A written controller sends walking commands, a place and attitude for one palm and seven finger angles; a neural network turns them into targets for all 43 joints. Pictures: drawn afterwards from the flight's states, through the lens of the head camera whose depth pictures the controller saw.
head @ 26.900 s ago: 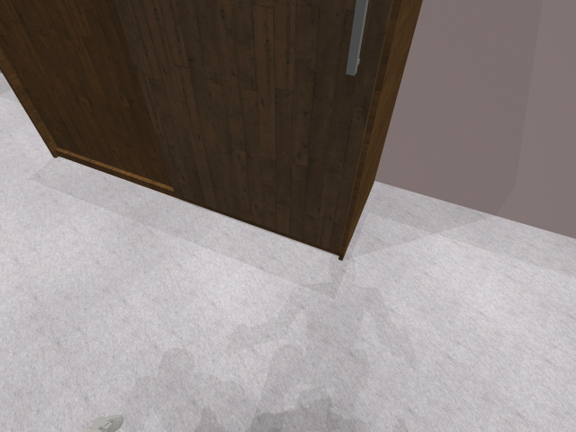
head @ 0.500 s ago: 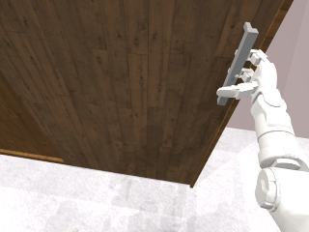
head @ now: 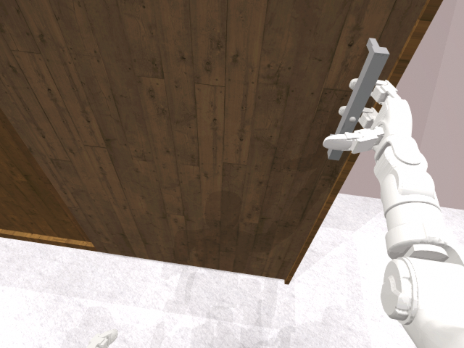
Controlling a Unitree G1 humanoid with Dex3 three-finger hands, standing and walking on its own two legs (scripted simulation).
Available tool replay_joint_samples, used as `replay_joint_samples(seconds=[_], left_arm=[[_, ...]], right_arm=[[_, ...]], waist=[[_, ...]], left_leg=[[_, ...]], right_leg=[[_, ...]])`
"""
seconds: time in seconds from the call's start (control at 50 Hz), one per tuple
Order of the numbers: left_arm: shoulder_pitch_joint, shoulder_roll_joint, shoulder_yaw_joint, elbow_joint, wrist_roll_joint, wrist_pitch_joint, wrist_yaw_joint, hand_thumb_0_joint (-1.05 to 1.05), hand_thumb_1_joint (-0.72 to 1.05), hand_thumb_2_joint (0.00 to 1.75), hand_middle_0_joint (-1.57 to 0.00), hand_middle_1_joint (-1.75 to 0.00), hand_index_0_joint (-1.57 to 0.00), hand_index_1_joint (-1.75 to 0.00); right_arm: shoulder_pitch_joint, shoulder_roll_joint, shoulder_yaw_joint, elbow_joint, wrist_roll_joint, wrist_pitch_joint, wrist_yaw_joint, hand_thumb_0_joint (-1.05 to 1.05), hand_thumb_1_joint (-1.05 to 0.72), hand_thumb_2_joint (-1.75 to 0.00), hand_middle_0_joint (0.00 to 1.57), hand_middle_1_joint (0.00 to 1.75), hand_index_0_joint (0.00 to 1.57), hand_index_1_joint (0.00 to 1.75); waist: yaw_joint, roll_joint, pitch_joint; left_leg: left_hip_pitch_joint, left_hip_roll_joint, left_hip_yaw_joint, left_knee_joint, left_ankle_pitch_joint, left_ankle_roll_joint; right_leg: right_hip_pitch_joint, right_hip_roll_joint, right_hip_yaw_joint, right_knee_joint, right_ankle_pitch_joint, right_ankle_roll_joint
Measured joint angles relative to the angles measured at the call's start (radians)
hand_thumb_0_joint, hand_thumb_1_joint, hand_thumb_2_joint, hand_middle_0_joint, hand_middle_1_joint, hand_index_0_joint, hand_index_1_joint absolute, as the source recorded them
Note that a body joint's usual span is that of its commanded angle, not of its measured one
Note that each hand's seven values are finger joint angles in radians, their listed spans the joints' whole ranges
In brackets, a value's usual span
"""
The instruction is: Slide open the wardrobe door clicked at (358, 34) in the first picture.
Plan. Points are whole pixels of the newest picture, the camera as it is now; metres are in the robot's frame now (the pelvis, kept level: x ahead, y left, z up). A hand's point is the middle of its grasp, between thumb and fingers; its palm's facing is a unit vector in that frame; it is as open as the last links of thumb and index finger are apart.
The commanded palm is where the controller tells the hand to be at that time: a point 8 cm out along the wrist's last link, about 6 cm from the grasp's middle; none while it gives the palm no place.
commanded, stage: slide the fingers in behind the handle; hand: right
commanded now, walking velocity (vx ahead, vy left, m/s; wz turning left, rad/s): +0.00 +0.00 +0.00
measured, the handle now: (351, 105) +0.51 -0.16 +0.19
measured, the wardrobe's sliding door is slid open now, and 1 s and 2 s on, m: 0.00 0.00 0.00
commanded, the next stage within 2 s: grip the handle and tug to test in 0.36 s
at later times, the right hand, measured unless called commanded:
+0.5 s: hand (351, 119) +0.46 -0.15 +0.19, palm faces +0.07 +1.00 +0.01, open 14.0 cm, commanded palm +0.44 -0.20 +0.19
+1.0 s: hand (352, 119) +0.47 -0.15 +0.19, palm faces +0.06 +1.00 +0.02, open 7.7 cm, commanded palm +0.44 -0.20 +0.19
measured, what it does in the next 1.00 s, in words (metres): stands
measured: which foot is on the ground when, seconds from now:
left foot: down 0.00-1.00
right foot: down 0.00-1.00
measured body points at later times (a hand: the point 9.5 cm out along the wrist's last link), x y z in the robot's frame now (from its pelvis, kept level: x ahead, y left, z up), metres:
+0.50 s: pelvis +0.00 -0.01 +0.00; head +0.01 +0.00 +0.45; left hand +0.08 +0.25 -0.12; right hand +0.45 -0.20 +0.19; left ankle -0.04 +0.06 -0.74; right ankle +0.02 -0.11 -0.74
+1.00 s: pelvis +0.00 -0.02 +0.00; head +0.02 -0.01 +0.45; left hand +0.07 +0.24 -0.12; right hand +0.46 -0.20 +0.19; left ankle -0.04 +0.06 -0.74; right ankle +0.02 -0.11 -0.74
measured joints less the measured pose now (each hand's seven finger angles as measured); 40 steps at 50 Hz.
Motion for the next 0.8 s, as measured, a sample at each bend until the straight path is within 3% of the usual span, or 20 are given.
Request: replay_joint_samples(seconds=[0.24, 0.42, 0.54, 0.66, 0.8], left_arm=[[-0.007, -0.002, -0.002, 0.004, 0.004, -0.003, -0.002, 0.01, 0.91, 0.90, -0.20, -0.30, -0.20, -0.30], [0.005, -0.006, -0.004, 0.005, 0.003, 0.004, 0.000, 0.01, 0.91, 0.90, -0.20, -0.30, -0.20, -0.30], [0.009, -0.007, -0.002, 0.012, 0.005, -0.006, 0.001, 0.01, 0.91, 0.90, -0.20, -0.30, -0.20, -0.30], [0.015, -0.005, -0.002, 0.023, 0.006, -0.010, 0.000, 0.01, 0.91, 0.90, -0.20, -0.30, -0.20, -0.30], [0.024, -0.007, -0.001, 0.018, 0.011, -0.015, -0.004, 0.01, 0.91, 0.90, -0.20, -0.30, -0.20, -0.30]], right_arm=[[-0.012, 0.015, -0.002, 0.004, -0.001, -0.022, -0.012, -0.01, 0.50, -0.30, 0.30, 1.20, 0.30, 1.20], [-0.017, 0.011, 0.000, 0.031, -0.006, 0.001, -0.017, -0.01, 0.50, -0.30, 0.30, 1.20, 0.30, 1.20], [-0.033, 0.008, 0.007, 0.036, -0.012, -0.027, -0.026, -0.01, 0.48, -0.31, 0.30, 1.20, 0.30, 1.20], [-0.063, 0.013, 0.010, 0.075, -0.009, -0.027, -0.023, -0.01, 0.35, -0.37, 0.31, 1.22, 0.31, 1.22], [-0.071, 0.008, -0.004, 0.093, -0.022, -0.042, -0.033, -0.01, 0.09, -0.48, 0.35, 1.26, 0.36, 1.27]], waist=[[0.003, -0.002, 0.000], [0.008, 0.001, 0.003], [0.010, 0.003, 0.011], [0.014, 0.002, 0.006], [0.021, 0.004, 0.004]], left_leg=[[-0.010, 0.004, -0.001, 0.008, -0.001, -0.003], [-0.005, 0.005, -0.003, 0.006, 0.000, -0.007], [-0.012, 0.007, -0.003, 0.006, 0.002, -0.010], [-0.019, 0.011, -0.003, 0.007, 0.002, -0.015], [-0.027, 0.011, -0.009, 0.009, 0.002, -0.018]], right_leg=[[-0.007, 0.004, -0.002, 0.001, 0.002, -0.003], [-0.003, 0.005, -0.003, 0.003, 0.000, -0.007], [-0.011, 0.007, -0.003, 0.005, 0.003, -0.010], [-0.018, 0.010, -0.004, 0.006, 0.002, -0.014], [-0.025, 0.010, -0.010, 0.009, -0.001, -0.017]])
